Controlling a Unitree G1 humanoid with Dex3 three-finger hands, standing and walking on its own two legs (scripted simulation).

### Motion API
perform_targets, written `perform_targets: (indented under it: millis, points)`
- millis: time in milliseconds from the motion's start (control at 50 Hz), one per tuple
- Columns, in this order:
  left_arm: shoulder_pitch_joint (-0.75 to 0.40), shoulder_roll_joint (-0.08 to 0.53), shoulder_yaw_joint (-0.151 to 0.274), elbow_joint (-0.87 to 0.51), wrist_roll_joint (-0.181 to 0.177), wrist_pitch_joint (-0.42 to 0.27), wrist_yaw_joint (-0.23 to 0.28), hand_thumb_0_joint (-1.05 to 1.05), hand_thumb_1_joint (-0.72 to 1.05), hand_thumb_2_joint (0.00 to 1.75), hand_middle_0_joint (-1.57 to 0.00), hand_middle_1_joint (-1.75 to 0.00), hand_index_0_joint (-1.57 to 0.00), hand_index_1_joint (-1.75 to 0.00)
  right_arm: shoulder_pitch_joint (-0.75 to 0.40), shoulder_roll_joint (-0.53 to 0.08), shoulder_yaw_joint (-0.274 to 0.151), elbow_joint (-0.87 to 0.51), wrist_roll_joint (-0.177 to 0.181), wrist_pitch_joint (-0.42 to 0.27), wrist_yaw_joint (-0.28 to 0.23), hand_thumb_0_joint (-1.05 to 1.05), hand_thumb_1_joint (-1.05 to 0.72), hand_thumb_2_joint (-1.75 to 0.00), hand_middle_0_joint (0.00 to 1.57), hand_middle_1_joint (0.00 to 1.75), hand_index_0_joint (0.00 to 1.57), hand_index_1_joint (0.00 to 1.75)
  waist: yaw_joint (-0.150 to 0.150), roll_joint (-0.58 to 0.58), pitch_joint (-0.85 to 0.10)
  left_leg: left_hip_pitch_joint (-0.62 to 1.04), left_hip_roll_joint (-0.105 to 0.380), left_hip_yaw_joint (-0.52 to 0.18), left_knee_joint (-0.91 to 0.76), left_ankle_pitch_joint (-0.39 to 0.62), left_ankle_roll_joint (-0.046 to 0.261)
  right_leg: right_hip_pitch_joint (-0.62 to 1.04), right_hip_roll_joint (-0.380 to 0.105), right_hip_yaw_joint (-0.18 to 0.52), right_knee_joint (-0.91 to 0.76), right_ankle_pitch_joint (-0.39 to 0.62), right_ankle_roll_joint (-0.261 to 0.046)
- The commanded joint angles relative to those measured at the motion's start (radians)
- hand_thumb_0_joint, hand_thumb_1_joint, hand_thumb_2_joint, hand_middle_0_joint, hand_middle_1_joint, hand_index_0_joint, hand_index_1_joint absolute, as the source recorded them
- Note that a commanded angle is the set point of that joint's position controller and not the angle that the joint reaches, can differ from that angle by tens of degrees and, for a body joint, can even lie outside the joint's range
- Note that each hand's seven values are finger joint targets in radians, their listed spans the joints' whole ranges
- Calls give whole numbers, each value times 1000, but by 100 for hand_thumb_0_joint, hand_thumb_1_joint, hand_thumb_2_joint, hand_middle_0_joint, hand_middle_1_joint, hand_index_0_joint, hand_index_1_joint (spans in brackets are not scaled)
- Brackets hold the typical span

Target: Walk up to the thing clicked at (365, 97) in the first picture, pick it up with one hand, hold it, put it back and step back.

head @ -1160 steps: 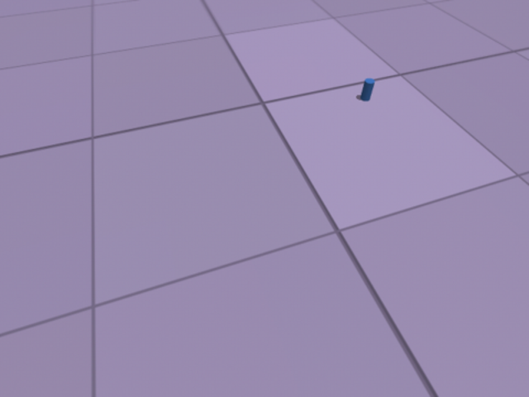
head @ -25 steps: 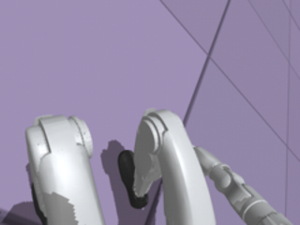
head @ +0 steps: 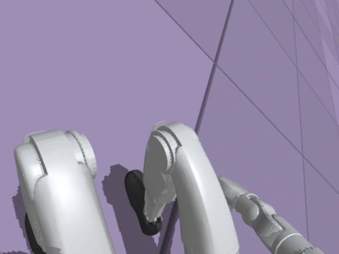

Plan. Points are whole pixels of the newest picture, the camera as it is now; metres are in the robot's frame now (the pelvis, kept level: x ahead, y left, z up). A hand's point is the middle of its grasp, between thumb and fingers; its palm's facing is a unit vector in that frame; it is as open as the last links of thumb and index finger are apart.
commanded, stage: rest palm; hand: left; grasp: from above
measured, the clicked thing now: out of the picture +0.41 +0.37 -0.21
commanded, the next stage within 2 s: close in 0.02 s
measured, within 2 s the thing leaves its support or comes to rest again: leaves its support in 1.20 s
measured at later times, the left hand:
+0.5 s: hand out of the picture +0.38 +0.35 -0.19, palm faces +0.54 -0.84 +0.01, open 11.4 cm
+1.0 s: hand out of the picture +0.39 +0.36 -0.19, palm faces +0.54 -0.84 -0.01, open 9.2 cm
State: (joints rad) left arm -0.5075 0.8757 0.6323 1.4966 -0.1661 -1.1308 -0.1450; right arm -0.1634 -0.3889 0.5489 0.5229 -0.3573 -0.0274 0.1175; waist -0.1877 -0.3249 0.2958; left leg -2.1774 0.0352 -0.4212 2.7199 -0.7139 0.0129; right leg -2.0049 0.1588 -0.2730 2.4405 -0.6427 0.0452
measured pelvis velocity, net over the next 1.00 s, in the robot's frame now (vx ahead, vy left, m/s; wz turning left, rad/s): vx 0.00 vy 0.00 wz -0.02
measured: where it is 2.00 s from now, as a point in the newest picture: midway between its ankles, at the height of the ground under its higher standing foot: (107, 233)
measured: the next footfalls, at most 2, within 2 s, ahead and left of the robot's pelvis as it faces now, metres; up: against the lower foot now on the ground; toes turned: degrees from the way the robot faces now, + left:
none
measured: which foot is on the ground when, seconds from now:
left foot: down 0.00-1.00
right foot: down 0.00-1.00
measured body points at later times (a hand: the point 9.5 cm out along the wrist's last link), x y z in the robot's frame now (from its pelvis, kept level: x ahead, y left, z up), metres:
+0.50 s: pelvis +0.00 +0.00 +0.00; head +0.20 +0.22 +0.33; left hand +0.35 +0.39 -0.18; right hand +0.21 -0.22 -0.01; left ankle +0.09 +0.12 -0.24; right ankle +0.14 -0.13 -0.24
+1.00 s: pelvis +0.00 +0.00 +0.00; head +0.21 +0.22 +0.33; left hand +0.36 +0.41 -0.18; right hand +0.19 -0.22 -0.01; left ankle +0.09 +0.12 -0.24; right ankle +0.14 -0.13 -0.24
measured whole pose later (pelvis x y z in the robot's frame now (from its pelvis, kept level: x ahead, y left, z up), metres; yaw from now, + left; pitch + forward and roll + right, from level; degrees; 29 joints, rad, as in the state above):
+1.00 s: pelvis +0.00 +0.00 +0.00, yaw -1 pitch +8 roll -20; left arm -0.57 0.94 0.62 1.44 -0.13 -1.07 -0.04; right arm -0.18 -0.37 0.55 0.52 -0.36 0.03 0.12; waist -0.18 -0.33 0.33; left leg -2.20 0.05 -0.42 2.71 -0.73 0.02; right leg -2.02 0.14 -0.28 2.43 -0.64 0.06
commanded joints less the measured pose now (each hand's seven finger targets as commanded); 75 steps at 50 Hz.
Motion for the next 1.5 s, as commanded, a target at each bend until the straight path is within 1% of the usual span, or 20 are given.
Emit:
perform_targets:
  millis: [0,80,120,220,300,400,520,680,820,880,980,1060,1080,1100,1140,1260,1280,1300,1380,1480]
  points:
    - [-110,273,48,-134,36,-94,50,0,-32,21,-7,-11,-6,-11,-47,-376,-140,-29,-16,34,-20,0,-87,-90,20,30,20,30,-84,665,-390,371,83,64,-426,66,-64,104,-10,-120,-106,108,-51]
    - [-102,277,82,-164,25,-103,82,0,-28,22,-7,-11,-6,-11,-47,-370,-129,-35,-26,42,-17,0,-87,-90,20,30,20,30,-92,664,-445,383,81,86,-392,121,-58,164,-4,-119,-123,154,-48]
    - [-99,246,72,-171,15,-101,86,0,-19,28,-15,-19,-13,-19,-44,-369,-129,-30,-28,43,-17,0,-87,-89,20,30,20,30,-109,649,-464,389,82,88,-380,136,-54,176,-1,-119,-128,174,-46]
    - [-163,195,-8,-169,18,-88,74,0,-3,44,-36,-41,-36,-41,-34,-371,-130,-8,-24,40,-20,0,-86,-89,20,30,20,30,-160,604,-472,381,83,74,-366,138,-46,170,1,-127,-136,193,-41]
    - [-180,188,-37,-151,21,-72,69,0,7,52,-42,-48,-42,-47,-39,-361,-126,-9,-19,39,-20,0,-86,-89,20,30,20,30,-153,547,-464,331,80,78,-348,105,-36,168,3,-124,-149,173,-38]
    - [-147,239,25,-119,7,-62,99,0,15,62,-48,-55,-48,-55,-41,-362,-119,-28,-14,50,-18,0,-85,-89,20,30,20,30,-104,550,-455,316,81,78,-367,71,-38,171,6,-124,-152,135,-44]
    - [-174,238,-4,-144,48,-50,97,0,26,73,-61,-66,-60,-67,-49,-360,-125,-39,-15,62,-23,0,-85,-89,20,30,20,30,-123,617,-418,346,95,70,-398,86,-48,134,1,-126,-134,143,-49]
    - [-209,237,13,-169,17,-44,99,0,36,89,-79,-86,-79,-86,-33,-363,-126,-38,-7,66,-18,0,-85,-89,20,30,20,30,-133,588,-455,344,90,66,-387,76,-39,158,1,-124,-149,144,-45]
    - [-237,229,-11,-173,34,-36,100,0,34,107,-92,-105,-91,-107,-24,-363,-127,-23,-8,71,-18,0,-88,-90,20,30,20,30,-141,618,-448,380,97,55,-398,116,-49,138,-4,-123,-135,169,-47]
    - [-237,244,1,-205,31,-32,96,0,30,112,-96,-111,-95,-113,-13,-362,-131,-19,-7,75,-19,0,-88,-90,20,30,20,30,-126,628,-479,392,96,62,-397,140,-50,158,-3,-118,-136,182,-49]
    - [-203,221,-19,-209,38,-9,85,0,31,117,-100,-117,-100,-119,-10,-357,-141,-8,-2,84,-17,0,-87,-90,20,30,20,30,-119,648,-478,402,96,64,-413,124,-52,138,-9,-112,-138,158,-52]
    - [-264,284,31,-395,34,1,94,0,26,121,-106,-124,-106,-125,21,-354,-162,5,2,88,-17,0,-87,-90,20,30,20,30,-94,743,-566,467,94,74,-427,180,-63,154,-15,-102,-128,198,-55]
    - [-228,226,0,-369,29,16,89,0,26,121,-106,-124,-106,-125,13,-346,-166,-1,8,88,-15,0,-87,-90,20,30,20,30,-96,727,-554,459,92,78,-428,163,-60,142,-15,-97,-133,179,-56]
    - [-252,220,10,-425,23,19,91,0,28,124,-110,-128,-110,-129,23,-346,-176,5,8,89,-17,0,-87,-90,20,30,20,30,-94,730,-569,473,94,79,-432,180,-64,143,-17,-97,-136,193,-56]
    - [-270,294,47,-535,32,30,102,0,28,125,-112,-130,-113,-131,42,-342,-189,14,12,92,-20,0,-88,-90,20,30,20,30,-69,783,-620,497,91,93,-441,208,-66,157,-22,-82,-137,209,-61]
    - [-260,248,33,-660,25,102,107,0,23,129,-118,-136,-118,-138,76,-315,-230,18,40,98,-29,0,-88,-90,20,30,20,30,-39,819,-682,517,84,121,-477,205,-66,146,-29,-48,-166,202,-73]
    - [-270,242,25,-684,24,113,106,0,20,128,-117,-136,-118,-138,86,-307,-234,16,44,98,-29,0,-88,-90,20,30,20,30,-48,820,-695,499,79,131,-477,189,-60,154,-29,-44,-173,193,-74]
    - [-266,241,39,-729,16,123,103,0,22,128,-117,-136,-117,-137,100,-300,-244,24,50,98,-31,0,-88,-90,20,30,20,30,-26,822,-717,506,76,140,-476,203,-58,166,-29,-35,-182,206,-74]
    - [-193,121,-12,-712,1,190,75,0,16,129,-121,-140,-122,-141,121,-278,-284,21,83,90,-34,0,-88,-89,20,30,20,30,-22,755,-731,459,65,162,-492,150,-44,157,-34,-23,-212,175,-74]
    - [-166,48,-44,-766,-16,253,38,0,18,129,-122,-142,-124,-142,151,-255,-341,24,123,82,-34,0,-88,-89,20,30,20,30,16,711,-756,421,53,176,-528,101,-35,116,-44,-9,-228,134,-76]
